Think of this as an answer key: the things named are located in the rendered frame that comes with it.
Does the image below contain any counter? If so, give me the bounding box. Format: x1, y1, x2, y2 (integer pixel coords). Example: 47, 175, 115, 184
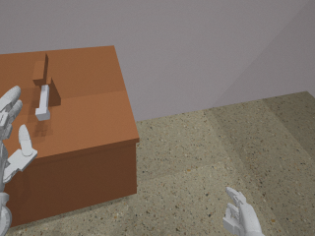
0, 45, 140, 228

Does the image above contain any left robot hand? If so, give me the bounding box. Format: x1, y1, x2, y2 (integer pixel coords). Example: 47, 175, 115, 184
0, 86, 37, 193

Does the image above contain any right robot hand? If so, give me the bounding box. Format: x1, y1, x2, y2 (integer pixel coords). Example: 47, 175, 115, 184
222, 187, 262, 236

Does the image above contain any robot left forearm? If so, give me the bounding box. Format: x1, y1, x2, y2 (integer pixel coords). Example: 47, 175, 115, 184
0, 192, 13, 236

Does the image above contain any tap lever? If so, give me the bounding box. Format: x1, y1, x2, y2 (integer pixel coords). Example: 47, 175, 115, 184
35, 85, 50, 121

